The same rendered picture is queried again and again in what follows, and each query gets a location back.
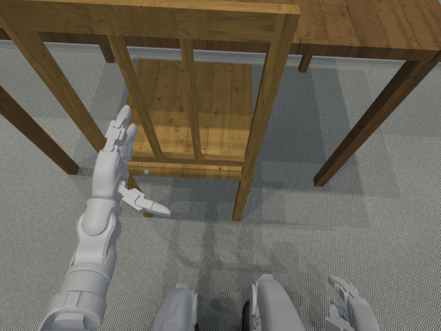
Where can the right robot hand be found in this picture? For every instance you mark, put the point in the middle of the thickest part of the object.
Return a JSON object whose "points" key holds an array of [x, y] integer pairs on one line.
{"points": [[357, 315]]}

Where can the robot thigh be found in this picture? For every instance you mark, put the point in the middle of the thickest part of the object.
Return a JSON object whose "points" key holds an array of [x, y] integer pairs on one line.
{"points": [[177, 312], [270, 302]]}

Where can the left robot hand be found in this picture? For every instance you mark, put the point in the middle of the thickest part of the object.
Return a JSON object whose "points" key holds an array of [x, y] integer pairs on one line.
{"points": [[111, 166]]}

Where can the chair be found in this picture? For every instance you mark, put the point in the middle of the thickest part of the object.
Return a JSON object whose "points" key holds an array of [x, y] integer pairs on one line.
{"points": [[194, 119]]}

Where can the robot left thigh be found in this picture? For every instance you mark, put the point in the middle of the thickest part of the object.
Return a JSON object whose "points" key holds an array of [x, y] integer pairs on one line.
{"points": [[177, 312]]}

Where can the table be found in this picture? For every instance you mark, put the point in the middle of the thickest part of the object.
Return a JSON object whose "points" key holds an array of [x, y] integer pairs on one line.
{"points": [[407, 30]]}

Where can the robot left forearm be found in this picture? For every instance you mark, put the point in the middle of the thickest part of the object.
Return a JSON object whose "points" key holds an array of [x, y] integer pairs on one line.
{"points": [[80, 302]]}

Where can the robot right thigh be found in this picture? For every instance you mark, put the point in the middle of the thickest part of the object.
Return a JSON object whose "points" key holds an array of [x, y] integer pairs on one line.
{"points": [[270, 302]]}

